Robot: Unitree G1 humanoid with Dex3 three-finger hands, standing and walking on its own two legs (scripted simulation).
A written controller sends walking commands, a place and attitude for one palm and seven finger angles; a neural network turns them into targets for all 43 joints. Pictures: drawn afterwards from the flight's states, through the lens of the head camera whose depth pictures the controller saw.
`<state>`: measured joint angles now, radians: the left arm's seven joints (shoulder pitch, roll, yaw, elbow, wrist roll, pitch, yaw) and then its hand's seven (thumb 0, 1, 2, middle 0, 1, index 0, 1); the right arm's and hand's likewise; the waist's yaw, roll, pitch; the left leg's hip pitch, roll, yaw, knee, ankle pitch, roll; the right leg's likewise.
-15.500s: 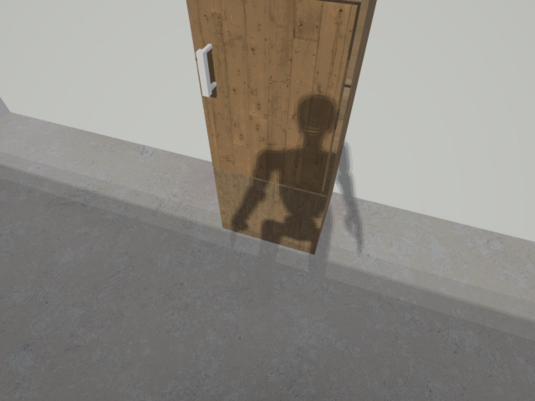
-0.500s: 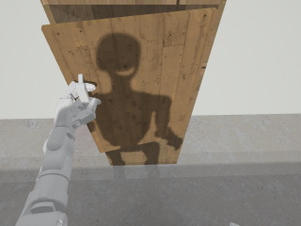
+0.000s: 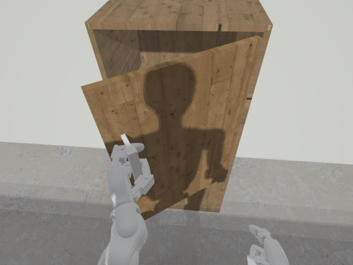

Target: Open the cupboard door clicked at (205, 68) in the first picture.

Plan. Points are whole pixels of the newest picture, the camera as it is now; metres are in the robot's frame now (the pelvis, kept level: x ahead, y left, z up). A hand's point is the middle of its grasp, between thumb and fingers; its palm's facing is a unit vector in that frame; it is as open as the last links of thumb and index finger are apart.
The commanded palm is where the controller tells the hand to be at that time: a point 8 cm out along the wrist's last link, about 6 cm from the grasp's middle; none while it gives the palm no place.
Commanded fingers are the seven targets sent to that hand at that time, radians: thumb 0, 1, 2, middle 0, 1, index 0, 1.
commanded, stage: pull the door open along its arc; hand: left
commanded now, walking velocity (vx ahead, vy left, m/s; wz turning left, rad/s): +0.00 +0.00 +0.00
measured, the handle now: (132, 160) +0.33 +0.12 +0.08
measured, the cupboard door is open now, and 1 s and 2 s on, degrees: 35 39 42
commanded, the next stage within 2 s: open thumb and fingers to let go in 0.12 s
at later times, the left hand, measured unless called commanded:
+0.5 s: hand (156, 185) +0.26 +0.06 +0.09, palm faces +0.34 -0.94 -0.01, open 7.6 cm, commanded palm +0.22 +0.10 +0.08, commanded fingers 0.00 -0.15 0.45 -0.32 -1.24 -0.32 -1.24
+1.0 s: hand (155, 184) +0.27 +0.06 +0.09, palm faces +0.27 -0.96 -0.01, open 14.9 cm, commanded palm +0.22 +0.09 +0.08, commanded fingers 0.00 -0.50 0.30 -0.15 -0.30 -0.15 -0.30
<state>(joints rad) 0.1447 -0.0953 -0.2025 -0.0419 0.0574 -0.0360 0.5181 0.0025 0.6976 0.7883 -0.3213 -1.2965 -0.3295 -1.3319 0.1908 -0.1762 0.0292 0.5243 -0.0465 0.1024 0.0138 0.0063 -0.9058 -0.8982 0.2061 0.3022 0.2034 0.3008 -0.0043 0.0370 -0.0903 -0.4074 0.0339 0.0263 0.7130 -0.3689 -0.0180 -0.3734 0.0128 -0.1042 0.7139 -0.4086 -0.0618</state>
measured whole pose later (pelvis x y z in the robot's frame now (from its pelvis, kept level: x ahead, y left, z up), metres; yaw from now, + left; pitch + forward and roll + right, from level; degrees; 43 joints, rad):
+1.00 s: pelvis -0.02 +0.01 +0.00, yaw +1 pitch +2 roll +0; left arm 0.08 -0.07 -0.31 0.02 0.05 -0.07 0.55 -0.01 -0.48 0.31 -0.27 -0.78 -0.25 -0.80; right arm 0.18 -0.18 0.03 0.57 -0.04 0.05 0.01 0.01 -0.91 -0.90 0.20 0.30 0.20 0.30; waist 0.00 0.04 -0.05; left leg -0.43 0.02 0.02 0.75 -0.36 -0.01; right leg -0.39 0.00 -0.11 0.74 -0.40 -0.06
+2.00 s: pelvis -0.01 +0.01 -0.01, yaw +0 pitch +4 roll +0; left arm 0.44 0.12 -0.16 -0.27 -0.09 -0.18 -0.02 -0.01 -0.50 0.30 -0.18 -0.31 -0.17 -0.31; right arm 0.25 -0.22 0.05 0.46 0.00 -0.07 -0.01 0.01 -0.91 -0.90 0.21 0.30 0.20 0.30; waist 0.01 0.04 -0.06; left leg -0.47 0.03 0.03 0.80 -0.39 -0.01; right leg -0.44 0.00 -0.10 0.80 -0.43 -0.05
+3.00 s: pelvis -0.01 +0.02 +0.00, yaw +0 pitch +1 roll -1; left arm 0.57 0.28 0.10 -0.47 -0.18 -0.06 -0.13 -0.01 -0.43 0.33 -0.15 -0.30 -0.15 -0.30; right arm 0.26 -0.23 0.05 0.50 0.04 -0.17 -0.08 0.01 -0.90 -0.90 0.21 0.30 0.20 0.30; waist 0.05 0.06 -0.07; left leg -0.41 0.03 0.01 0.78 -0.39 0.01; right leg -0.35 0.01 -0.11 0.74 -0.41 -0.04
